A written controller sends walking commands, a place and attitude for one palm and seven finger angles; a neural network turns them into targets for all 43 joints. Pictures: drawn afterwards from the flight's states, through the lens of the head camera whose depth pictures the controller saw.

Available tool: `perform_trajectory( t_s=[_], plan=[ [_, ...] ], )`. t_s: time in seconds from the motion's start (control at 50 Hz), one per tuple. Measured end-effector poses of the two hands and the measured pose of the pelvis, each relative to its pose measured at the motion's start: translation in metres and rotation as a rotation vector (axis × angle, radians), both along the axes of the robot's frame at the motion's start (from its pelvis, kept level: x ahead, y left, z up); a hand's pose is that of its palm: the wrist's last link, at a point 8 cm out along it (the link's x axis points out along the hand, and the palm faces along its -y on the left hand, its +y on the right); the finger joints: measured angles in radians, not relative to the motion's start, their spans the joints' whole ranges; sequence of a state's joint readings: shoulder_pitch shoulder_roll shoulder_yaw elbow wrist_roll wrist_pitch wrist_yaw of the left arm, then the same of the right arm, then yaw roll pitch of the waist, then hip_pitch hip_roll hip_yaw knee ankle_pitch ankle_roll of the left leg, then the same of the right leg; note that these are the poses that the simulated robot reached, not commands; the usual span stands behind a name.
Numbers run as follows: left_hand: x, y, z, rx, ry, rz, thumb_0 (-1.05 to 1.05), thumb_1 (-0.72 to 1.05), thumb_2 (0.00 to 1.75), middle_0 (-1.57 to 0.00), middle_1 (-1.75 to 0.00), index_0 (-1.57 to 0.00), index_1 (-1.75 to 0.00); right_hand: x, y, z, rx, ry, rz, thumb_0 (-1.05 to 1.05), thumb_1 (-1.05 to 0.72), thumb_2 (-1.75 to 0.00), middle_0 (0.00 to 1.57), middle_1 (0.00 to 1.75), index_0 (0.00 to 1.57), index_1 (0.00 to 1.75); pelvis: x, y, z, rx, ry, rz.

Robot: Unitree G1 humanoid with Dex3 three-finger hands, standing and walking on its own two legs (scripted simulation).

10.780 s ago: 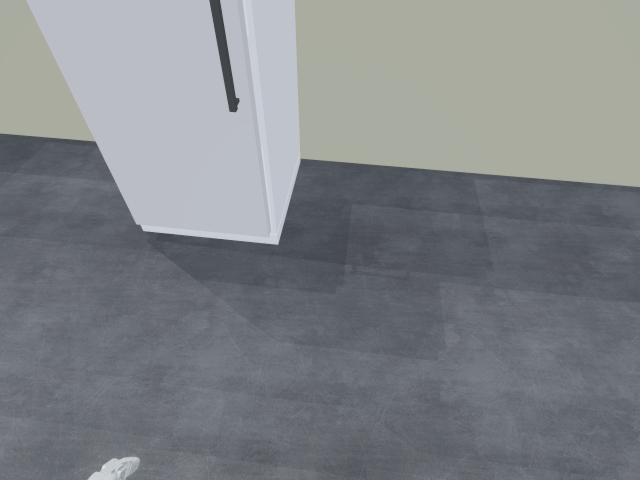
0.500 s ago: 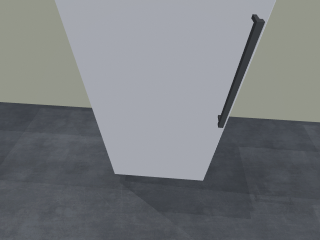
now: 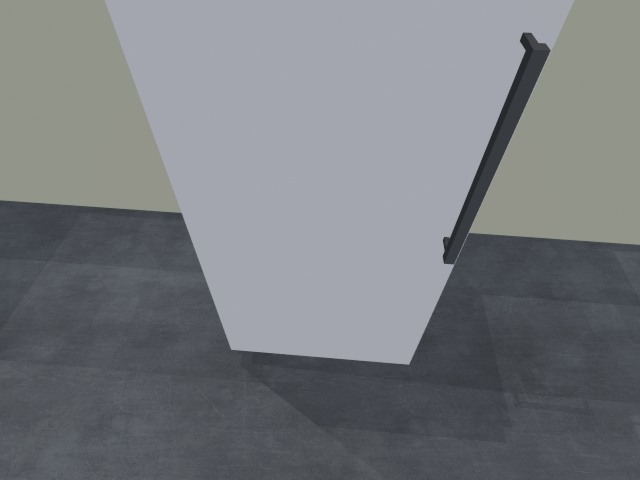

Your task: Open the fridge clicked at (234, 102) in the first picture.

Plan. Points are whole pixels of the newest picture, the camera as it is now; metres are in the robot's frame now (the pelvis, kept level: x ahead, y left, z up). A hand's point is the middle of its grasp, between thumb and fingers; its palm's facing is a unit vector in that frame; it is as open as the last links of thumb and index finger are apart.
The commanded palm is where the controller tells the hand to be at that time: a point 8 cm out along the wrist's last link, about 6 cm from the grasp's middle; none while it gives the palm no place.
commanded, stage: look again from close up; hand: right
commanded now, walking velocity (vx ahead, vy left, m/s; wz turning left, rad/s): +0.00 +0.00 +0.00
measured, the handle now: (480, 172) +0.54 -0.21 +0.10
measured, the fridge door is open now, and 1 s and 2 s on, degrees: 0 0 0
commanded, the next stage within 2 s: raise the hand to about handle height in 0.44 s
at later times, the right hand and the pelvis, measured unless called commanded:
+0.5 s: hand out of the picture +0.02 -0.18 -0.17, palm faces +0.01 +0.98 -0.21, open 7.3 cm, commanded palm none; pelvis +0.01 +0.00 +0.00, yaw +0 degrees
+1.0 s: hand out of the picture +0.15 -0.18 -0.07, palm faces +0.09 +1.00 +0.01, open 8.7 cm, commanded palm +0.14 -0.24 -0.03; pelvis -0.01 +0.03 -0.07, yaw -2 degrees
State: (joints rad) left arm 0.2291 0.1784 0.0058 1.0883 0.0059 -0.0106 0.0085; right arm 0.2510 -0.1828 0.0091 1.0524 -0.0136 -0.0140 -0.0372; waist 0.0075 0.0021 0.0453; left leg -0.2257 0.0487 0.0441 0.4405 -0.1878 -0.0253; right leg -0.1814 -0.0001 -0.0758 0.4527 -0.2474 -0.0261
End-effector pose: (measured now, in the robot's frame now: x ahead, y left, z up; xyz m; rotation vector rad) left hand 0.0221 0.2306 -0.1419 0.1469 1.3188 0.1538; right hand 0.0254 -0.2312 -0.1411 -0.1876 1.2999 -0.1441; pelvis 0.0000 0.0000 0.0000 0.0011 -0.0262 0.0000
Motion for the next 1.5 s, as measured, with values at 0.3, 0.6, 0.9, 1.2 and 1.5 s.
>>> perform_trajectory(
  t_s=[0.3, 0.6, 0.9, 1.2, 1.5],
  plan=[
    [0.002, -0.001, 0.001, -0.003, 0.020, -0.001, 0.00, 0.91, 0.90, -0.20, -0.30, -0.20, -0.30, -0.001, 0.001, 0.001, 0.002, 0.019, -0.010, 0.00, -0.91, -0.90, 0.20, 0.30, 0.20, 0.30, 0.007, 0.001, 0.002, 0.001, -0.010, -0.002],
    [-0.006, -0.006, 0.003, 0.006, -0.032, -0.002, 0.01, 0.91, 0.90, -0.20, -0.30, -0.20, -0.30, 0.005, 0.003, 0.015, 0.020, -0.114, -0.119, 0.01, -0.91, -0.90, 0.20, 0.30, 0.21, 0.30, 0.005, 0.001, 0.001, 0.000, -0.014, -0.006],
    [0.154, 0.042, 0.058, 0.114, -0.811, -0.177, 0.01, 0.90, 0.90, -0.20, -0.30, -0.20, -0.30, 0.159, 0.009, 0.124, 0.148, -1.321, 0.153, 0.00, -0.68, -0.80, 0.21, 0.44, 0.22, 0.45, -0.013, 0.024, -0.052, -0.016, 0.155, -0.018],
    [0.189, 0.008, 0.003, 0.036, -0.743, -0.293, 0.01, 0.90, 0.90, -0.20, -0.30, -0.20, -0.30, 0.133, -0.012, 0.136, 0.035, -1.392, 0.178, 0.01, -0.33, -0.66, 0.23, 0.66, 0.24, 0.67, -0.007, 0.036, -0.084, 0.057, 0.227, -0.081],
    [0.131, 0.030, 0.013, 0.099, -0.591, -0.146, 0.01, 0.90, 0.90, -0.20, -0.30, -0.20, -0.30, 0.162, -0.056, 0.156, 0.034, -1.271, 0.071, 0.00, 0.02, -0.51, 0.26, 0.89, 0.27, 0.89, 0.009, 0.019, -0.056, 0.033, 0.217, -0.052]
  ],
)
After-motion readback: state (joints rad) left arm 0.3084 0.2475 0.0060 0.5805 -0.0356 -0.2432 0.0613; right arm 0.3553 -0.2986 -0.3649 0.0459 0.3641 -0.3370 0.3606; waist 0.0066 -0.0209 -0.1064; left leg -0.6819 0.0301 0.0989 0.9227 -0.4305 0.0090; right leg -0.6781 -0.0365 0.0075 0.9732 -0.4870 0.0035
